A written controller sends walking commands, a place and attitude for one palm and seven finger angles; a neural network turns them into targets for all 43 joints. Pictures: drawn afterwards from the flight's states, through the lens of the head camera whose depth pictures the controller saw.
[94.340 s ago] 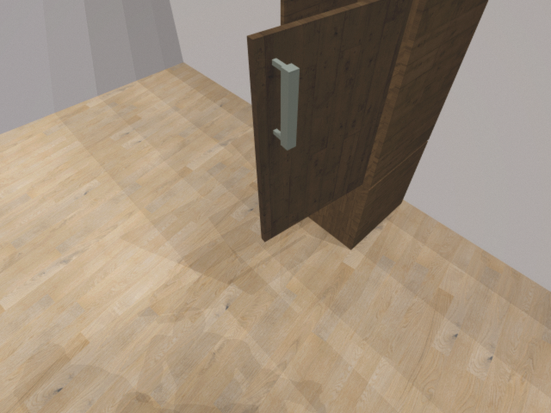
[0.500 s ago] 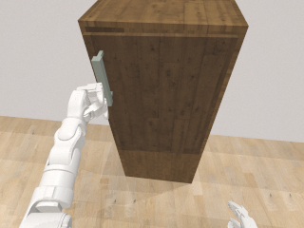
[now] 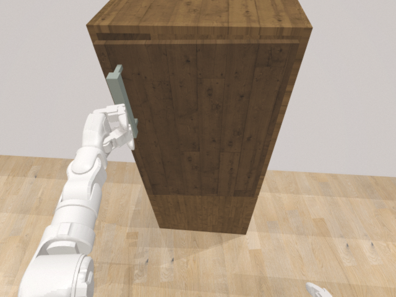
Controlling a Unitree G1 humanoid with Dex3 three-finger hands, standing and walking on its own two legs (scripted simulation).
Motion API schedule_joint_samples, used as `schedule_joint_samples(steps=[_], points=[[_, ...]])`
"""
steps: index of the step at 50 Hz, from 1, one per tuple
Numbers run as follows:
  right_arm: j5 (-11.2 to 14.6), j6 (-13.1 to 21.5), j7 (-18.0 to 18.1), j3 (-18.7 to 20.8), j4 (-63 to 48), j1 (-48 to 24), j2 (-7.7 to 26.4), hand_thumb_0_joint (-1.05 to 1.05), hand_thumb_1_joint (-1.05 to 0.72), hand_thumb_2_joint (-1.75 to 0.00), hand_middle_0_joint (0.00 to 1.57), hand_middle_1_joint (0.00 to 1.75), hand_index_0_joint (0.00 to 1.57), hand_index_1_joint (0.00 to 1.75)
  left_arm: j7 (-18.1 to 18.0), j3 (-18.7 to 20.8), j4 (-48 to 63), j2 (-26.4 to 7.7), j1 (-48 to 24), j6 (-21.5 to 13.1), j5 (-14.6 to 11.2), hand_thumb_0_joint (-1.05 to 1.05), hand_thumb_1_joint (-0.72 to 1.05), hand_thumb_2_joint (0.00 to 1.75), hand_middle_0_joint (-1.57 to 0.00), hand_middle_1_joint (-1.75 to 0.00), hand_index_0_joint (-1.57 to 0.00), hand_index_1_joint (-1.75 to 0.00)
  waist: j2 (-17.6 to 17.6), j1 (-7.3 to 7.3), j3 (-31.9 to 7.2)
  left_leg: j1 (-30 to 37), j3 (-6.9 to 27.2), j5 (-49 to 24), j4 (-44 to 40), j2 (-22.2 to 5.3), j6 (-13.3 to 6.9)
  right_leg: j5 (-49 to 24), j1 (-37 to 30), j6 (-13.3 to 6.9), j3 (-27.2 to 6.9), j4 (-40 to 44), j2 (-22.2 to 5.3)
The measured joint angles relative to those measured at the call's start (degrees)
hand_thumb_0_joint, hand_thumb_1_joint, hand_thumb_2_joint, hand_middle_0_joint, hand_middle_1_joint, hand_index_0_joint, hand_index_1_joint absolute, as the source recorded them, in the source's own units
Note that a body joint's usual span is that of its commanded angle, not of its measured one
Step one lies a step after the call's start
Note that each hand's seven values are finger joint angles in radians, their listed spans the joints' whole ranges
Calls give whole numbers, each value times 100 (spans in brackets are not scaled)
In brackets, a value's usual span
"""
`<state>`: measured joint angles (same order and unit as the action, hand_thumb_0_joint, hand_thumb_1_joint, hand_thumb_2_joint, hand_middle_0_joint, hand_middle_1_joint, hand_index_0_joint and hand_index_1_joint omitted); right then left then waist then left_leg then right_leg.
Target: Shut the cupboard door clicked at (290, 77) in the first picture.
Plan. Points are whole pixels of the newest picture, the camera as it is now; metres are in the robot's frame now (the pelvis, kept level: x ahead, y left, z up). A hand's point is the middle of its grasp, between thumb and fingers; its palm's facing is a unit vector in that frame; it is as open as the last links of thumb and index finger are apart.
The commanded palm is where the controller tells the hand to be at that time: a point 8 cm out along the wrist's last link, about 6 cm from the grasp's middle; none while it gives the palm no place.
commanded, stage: bring the fist close to the handle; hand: left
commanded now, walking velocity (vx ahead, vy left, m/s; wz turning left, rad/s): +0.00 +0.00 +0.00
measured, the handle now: (126, 103) +0.51 +0.18 +0.13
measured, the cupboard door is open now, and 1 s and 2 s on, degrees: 3 0 0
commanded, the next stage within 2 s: push the door shut along its arc in 0.02 s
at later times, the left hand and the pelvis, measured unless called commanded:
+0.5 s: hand (133, 117) +0.45 +0.15 +0.14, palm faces -0.10 -1.00 -0.02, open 3.1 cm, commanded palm +0.43 +0.20 +0.13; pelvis -0.01 +0.01 -0.01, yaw +1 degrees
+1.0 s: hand (131, 115) +0.45 +0.15 +0.14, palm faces -0.19 -0.98 -0.02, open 3.2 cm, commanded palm +0.48 +0.18 +0.13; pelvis -0.04 +0.02 -0.02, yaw +2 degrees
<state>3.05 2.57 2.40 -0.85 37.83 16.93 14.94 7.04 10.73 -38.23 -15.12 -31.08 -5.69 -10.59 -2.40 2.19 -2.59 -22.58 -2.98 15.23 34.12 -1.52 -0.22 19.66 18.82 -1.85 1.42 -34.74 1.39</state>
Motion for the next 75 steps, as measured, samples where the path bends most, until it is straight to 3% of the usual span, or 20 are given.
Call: schedule_joint_samples(steps=[6, 12, 30, 50, 52, 55, 57, 60, 64, 71, 75], points=[[1, 38, 12, -16, 9, -56, -3, 1, -91, -90, 20, 30, 20, 30, 96, -22, -52, 62, -102, -178, -94, 1, 90, 90, -130, -150, -130, -150, 7, -42, -21, -46, 9, -14, 15, 19, -20, -14, 36, 19, 10, -6, -19], [11, 45, 3, -38, -37, -119, -14, 1, -91, -90, 20, 30, 20, 30, 119, -118, -421, 0, -373, -148, 24, 1, 90, 90, -130, -150, -131, -150, 37, -2, -9, -151, 40, -5, 94, 38, -39, -6, 114, 36, 42, -59, -38], [-46, 93, -28, -19, 178, 278, 63, 1, -91, -90, 20, 30, 21, 30, 752, 67, -2093, -434, -1739, -648, 34, 1, 90, 90, -134, -150, -133, -150, 53, 258, -60, -703, 27, 89, 417, 79, -113, 74, 647, 104, 30, -358, -90], [-84, 510, 33, -77, 519, 381, 194, 1, -91, -90, 20, 30, 21, 30, 1080, -329, -3223, -868, -3061, -799, -95, 1, 87, 89, -141, -150, -141, -150, 111, 515, -3, -1718, 256, -29, 970, 121, -161, 7, 1531, 134, 268, -834, -133], [-96, 571, 38, -42, 528, 432, 191, 1, -91, -90, 20, 30, 21, 30, 813, -292, -3196, -738, -3142, -760, -30, 1, 87, 89, -143, -150, -143, -150, 99, 483, -30, -1833, 274, -31, 1027, 117, -157, -10, 1629, 142, 283, -865, -128], [-166, 623, -46, -32, 545, 485, 170, 1, -91, -90, 20, 30, 21, 30, -27, -179, -3114, -399, -3186, -741, 58, 1, 86, 89, -146, -150, -145, -150, 106, 449, -78, -1928, 298, -47, 1058, 149, -150, -28, 1724, 158, 292, -909, -148], [-225, 645, -131, -46, 529, 491, 139, 1, -91, -90, 20, 30, 21, 30, -513, -131, -3097, -275, -3198, -749, 179, 1, 86, 89, -147, -150, -146, -150, 119, 485, -116, -1971, 305, -72, 1073, 165, -163, -31, 1773, 161, 296, -946, -160], [-289, 653, -230, -71, 479, 495, 82, 1, -91, -90, 20, 30, 21, 30, -872, -68, -3198, -257, -3224, -782, 351, 1, 86, 89, -147, -150, -145, -150, 129, 572, -171, -2014, 306, -89, 1104, 174, -172, -28, 1828, 157, 292, -1002, -166], [-310, 659, -287, -85, 412, 523, 41, 1, -91, -90, 20, 30, 21, 30, -916, -267, -3350, -414, -3280, -767, 572, 1, 87, 89, -145, -150, -142, -150, 93, 658, -164, -2038, 305, -81, 1143, 176, -168, -36, 1863, 150, 275, -1048, -159], [-251, 642, -252, -80, 437, 626, 81, 1, -90, -90, 20, 30, 21, 30, -577, -213, -3311, -408, -3182, -695, 232, 1, 89, 89, -137, -150, -137, -150, 28, 597, -115, -1932, 245, -83, 1087, 165, -179, -70, 1808, 159, 165, -1005, -120], [-241, 594, -252, -47, 371, 665, 113, 1, -90, -90, 20, 30, 21, 30, -530, 105, -3056, -235, -2851, -805, 218, 1, 89, 90, -133, -150, -134, -150, 26, 603, -167, -1826, 157, -30, 1050, 122, -189, -46, 1747, 162, 59, -969, -74]])
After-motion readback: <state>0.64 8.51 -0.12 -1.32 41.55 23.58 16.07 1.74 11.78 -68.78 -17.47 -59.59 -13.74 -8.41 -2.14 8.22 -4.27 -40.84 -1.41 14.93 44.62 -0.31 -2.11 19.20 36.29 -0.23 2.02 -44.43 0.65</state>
